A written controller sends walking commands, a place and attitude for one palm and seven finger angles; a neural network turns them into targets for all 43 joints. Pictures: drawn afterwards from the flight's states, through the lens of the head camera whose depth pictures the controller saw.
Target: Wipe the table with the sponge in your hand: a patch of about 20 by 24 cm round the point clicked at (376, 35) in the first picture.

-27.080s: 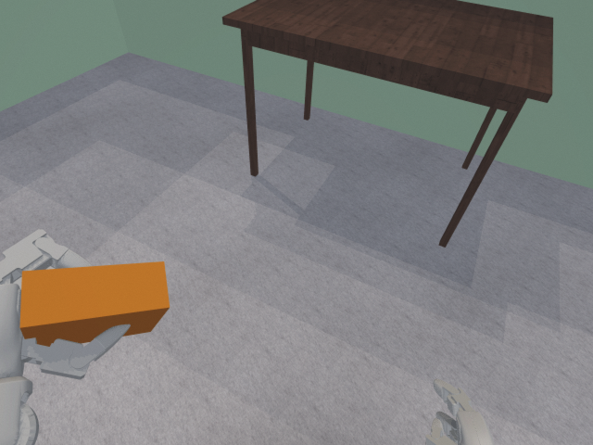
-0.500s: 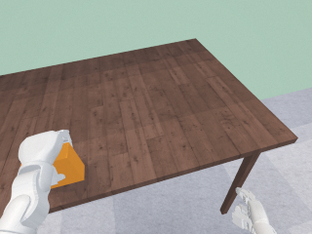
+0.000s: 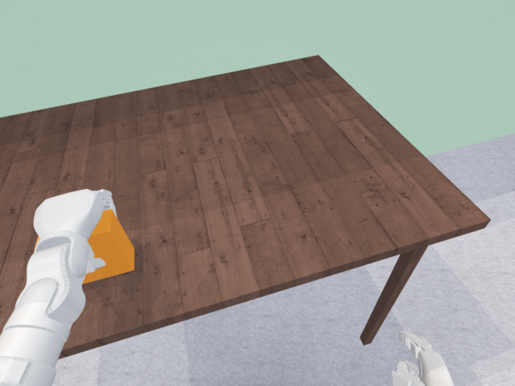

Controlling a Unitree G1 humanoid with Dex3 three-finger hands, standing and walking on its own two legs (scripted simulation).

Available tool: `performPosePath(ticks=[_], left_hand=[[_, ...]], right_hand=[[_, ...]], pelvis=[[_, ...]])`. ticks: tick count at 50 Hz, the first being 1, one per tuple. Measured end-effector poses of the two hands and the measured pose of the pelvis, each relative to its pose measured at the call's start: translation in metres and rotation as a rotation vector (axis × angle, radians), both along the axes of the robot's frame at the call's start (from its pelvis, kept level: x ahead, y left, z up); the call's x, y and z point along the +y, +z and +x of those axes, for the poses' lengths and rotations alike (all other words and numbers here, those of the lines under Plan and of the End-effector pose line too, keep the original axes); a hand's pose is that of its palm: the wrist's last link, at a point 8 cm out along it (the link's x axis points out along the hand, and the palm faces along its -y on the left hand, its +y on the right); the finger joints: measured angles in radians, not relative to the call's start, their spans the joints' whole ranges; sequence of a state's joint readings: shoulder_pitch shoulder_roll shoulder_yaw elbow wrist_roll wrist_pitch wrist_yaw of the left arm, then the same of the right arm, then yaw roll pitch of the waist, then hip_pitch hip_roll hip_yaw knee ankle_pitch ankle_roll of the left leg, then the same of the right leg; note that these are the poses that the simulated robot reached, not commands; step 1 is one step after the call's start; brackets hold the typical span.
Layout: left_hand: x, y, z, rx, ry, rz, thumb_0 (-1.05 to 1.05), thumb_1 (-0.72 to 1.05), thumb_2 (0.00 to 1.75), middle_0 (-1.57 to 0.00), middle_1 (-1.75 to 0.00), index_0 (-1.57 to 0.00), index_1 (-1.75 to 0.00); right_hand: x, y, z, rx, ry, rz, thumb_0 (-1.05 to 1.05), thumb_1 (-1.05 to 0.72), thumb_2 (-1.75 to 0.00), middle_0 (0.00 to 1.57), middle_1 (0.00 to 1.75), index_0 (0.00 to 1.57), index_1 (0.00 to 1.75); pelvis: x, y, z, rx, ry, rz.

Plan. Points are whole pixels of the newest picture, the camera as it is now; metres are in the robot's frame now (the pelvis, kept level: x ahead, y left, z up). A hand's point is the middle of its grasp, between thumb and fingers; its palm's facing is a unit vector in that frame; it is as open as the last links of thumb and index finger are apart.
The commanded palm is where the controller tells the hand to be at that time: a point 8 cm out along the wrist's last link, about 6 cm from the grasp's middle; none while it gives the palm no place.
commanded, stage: wipe forward along the first lane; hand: left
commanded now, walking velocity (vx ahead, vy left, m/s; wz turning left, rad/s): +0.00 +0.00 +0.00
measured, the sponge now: (95, 255) +0.29 +0.32 +0.04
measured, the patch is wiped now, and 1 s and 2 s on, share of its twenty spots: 0.10 0.20 0.35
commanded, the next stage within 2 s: slide across to the middle lane in 0.80 s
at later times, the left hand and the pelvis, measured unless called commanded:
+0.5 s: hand (97, 207) +0.36 +0.33 +0.09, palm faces -0.07 -0.03 -1.00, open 9.0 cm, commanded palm +0.34 +0.32 +0.13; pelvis +0.01 +0.01 +0.00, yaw +0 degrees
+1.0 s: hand (101, 186) +0.40 +0.35 +0.09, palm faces -0.11 +0.01 -0.99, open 9.0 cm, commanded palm +0.38 +0.32 +0.14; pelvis +0.02 +0.01 +0.00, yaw +1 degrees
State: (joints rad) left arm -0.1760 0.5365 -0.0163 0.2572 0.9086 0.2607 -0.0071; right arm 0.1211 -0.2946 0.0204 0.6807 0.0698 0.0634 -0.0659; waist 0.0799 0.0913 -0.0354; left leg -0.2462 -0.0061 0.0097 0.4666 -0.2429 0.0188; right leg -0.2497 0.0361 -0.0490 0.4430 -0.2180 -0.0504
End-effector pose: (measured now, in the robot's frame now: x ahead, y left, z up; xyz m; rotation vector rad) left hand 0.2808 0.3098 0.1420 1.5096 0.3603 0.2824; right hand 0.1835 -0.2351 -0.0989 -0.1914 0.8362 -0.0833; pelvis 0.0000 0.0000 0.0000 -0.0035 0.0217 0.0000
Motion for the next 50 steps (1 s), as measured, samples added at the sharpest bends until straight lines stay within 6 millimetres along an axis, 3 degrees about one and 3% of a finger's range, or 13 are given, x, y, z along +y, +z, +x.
performPosePath(ticks=[16, 41, 50], left_hand=[[0.01, 0.001, 0.039, 0.017, -0.016, 0.02, 0.0, -0.45, 1.11, -0.85, -1.42, -0.86, -1.42], [0.022, 0.001, 0.085, 0.043, -0.021, 0.039, 0.0, -0.45, 1.12, -0.85, -1.42, -0.86, -1.43], [0.027, 0.004, 0.108, 0.073, -0.023, 0.058, 0.0, -0.45, 1.12, -0.85, -1.42, -0.86, -1.44]], right_hand=[[0.002, -0.009, -0.02, 0.083, -0.022, -0.014, 0.01, -0.9, -0.9, 0.2, 0.3, 0.2, 0.3], [0.0, -0.014, -0.025, 0.164, -0.048, -0.03, 0.01, -0.9, -0.9, 0.21, 0.3, 0.2, 0.3], [-0.004, -0.016, -0.037, 0.201, -0.077, -0.039, 0.01, -0.9, -0.9, 0.21, 0.3, 0.2, 0.3]], pelvis=[[0.008, 0.0, 0.001, 0.036, 0.009, -0.005], [0.016, -0.001, 0.015, 0.084, 0.011, -0.011], [0.014, -0.001, 0.019, 0.103, 0.01, -0.012]])
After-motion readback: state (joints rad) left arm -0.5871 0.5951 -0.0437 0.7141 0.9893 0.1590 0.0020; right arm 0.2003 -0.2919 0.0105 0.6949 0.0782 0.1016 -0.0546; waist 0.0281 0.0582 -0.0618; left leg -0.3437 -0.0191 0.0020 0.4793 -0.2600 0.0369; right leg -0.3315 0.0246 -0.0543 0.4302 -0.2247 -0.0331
